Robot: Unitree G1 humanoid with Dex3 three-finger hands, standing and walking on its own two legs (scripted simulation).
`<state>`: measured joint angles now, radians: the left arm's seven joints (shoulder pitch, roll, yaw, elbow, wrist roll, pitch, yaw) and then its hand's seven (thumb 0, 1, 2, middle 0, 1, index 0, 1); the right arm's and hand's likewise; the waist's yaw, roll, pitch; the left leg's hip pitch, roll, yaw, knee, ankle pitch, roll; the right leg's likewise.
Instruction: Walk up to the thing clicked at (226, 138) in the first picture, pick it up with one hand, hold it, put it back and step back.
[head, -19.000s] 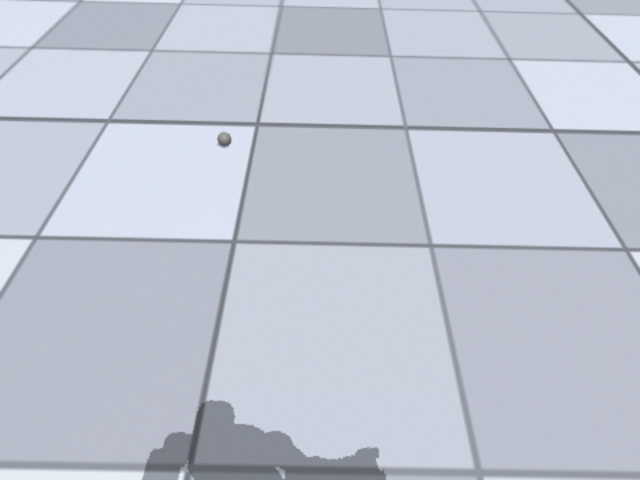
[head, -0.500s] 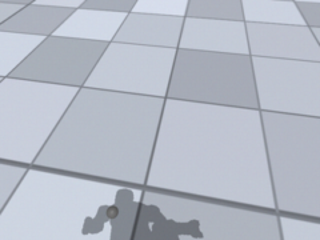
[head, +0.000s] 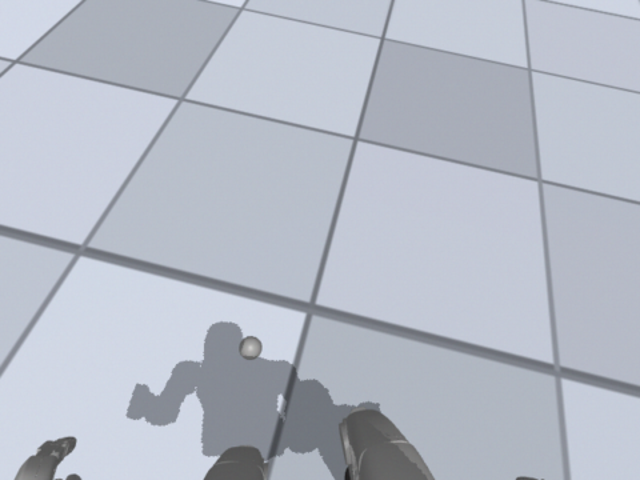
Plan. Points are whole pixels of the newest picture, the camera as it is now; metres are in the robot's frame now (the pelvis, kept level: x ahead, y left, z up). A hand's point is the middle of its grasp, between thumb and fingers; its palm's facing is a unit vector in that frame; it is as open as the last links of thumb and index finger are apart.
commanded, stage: walk up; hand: left
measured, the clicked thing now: (250, 348) +0.45 +0.15 -0.72
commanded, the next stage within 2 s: stand in 1.92 s
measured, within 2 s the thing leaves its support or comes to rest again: neither
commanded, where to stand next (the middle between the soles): +0.05 -0.03 m, yaw -7 degrees
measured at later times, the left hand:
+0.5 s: hand out of the picture +0.09 +0.25 -0.14, palm faces -0.14 -0.93 -0.34, open 7.4 cm
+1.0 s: hand out of the picture +0.10 +0.21 -0.13, palm faces -0.14 -0.93 -0.35, open 7.4 cm
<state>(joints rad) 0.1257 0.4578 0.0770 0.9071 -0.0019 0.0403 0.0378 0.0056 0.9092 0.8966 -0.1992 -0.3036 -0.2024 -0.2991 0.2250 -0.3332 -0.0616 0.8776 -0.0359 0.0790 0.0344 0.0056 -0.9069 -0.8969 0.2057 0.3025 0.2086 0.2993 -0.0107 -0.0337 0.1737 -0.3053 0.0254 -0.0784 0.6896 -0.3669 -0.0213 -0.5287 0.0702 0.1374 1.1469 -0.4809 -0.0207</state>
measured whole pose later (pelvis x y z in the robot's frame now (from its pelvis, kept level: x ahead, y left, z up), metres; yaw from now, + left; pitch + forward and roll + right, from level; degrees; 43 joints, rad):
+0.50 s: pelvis -0.03 +0.00 +0.00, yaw -7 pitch -3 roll +1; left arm 0.20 0.38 0.04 0.87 0.01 0.01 -0.03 0.01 0.90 0.90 -0.20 -0.30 -0.21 -0.30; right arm 0.21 -0.39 -0.04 0.90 -0.02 -0.04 -0.02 0.01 -0.91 -0.90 0.20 0.30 0.21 0.30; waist 0.01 -0.04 0.11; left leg -0.23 -0.02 0.03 0.58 -0.29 0.01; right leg -0.26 0.01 0.07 0.68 -0.36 -0.02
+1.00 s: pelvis -0.02 -0.03 +0.02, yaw -8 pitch -3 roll +0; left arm 0.13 0.34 0.01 1.05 0.00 -0.02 -0.02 0.01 0.91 0.90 -0.20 -0.30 -0.21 -0.30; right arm 0.17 -0.38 -0.01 1.03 0.00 -0.02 0.01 0.01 -0.91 -0.90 0.20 0.30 0.21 0.30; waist 0.00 0.03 0.07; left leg -0.14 0.04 0.00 0.45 -0.26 -0.04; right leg -0.17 0.00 0.04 0.48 -0.27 0.01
